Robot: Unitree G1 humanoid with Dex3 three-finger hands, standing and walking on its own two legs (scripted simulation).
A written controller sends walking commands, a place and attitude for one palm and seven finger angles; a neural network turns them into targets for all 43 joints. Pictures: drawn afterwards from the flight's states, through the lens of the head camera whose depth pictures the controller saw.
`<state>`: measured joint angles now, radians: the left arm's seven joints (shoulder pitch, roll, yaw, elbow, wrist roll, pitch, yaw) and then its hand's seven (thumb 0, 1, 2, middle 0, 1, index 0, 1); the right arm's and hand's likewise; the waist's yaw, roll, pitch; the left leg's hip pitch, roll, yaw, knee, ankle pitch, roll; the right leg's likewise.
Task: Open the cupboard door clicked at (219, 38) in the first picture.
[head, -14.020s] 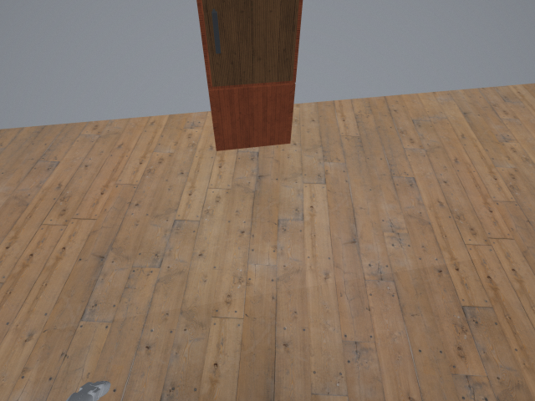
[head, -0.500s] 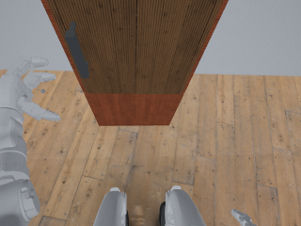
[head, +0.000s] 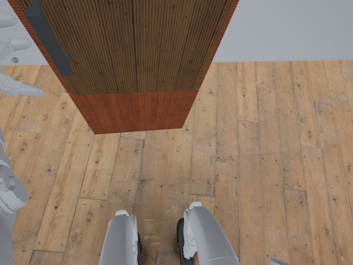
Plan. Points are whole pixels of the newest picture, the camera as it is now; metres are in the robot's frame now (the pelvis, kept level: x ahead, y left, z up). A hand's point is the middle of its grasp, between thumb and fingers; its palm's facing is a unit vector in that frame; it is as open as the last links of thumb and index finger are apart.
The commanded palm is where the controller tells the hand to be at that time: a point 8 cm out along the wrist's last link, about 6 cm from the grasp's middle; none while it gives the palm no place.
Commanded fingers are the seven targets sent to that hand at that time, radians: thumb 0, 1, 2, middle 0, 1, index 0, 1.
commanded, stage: move the hooked fingers beside the handle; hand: left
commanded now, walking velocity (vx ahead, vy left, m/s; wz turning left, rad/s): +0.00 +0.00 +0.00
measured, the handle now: (53, 39) +0.58 +0.22 +0.05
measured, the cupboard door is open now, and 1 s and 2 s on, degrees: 0 0 0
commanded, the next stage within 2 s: slide the fingers in behind the handle in 0.82 s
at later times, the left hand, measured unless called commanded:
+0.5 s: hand (11, 58) +0.52 +0.28 +0.06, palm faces +0.04 -1.00 -0.05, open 14.0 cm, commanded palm +0.50 +0.30 +0.05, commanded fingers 0.00 -0.50 0.30 -0.30 -1.20 -0.30 -1.20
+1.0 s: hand (20, 60) +0.52 +0.27 +0.06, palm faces +0.04 -1.00 -0.05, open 13.9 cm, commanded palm +0.50 +0.29 +0.05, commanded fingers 0.00 -0.50 0.30 -0.30 -1.20 -0.30 -1.20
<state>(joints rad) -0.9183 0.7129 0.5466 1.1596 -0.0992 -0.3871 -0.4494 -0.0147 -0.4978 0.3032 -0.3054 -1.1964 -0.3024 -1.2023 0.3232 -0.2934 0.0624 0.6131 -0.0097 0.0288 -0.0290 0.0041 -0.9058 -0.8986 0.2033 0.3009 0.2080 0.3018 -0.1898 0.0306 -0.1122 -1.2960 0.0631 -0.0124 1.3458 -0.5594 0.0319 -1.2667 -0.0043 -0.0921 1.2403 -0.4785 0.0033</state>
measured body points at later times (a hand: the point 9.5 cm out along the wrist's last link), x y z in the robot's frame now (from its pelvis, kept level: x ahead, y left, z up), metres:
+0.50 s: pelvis +0.01 +0.01 +0.01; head +0.19 +0.05 +0.42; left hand +0.51 +0.33 +0.07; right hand +0.03 -0.26 -0.09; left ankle +0.03 +0.10 -0.61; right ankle +0.05 -0.13 -0.61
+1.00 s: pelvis +0.01 +0.00 +0.01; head +0.19 +0.04 +0.42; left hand +0.51 +0.32 +0.06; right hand +0.03 -0.26 -0.10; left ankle +0.03 +0.10 -0.61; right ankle +0.05 -0.13 -0.61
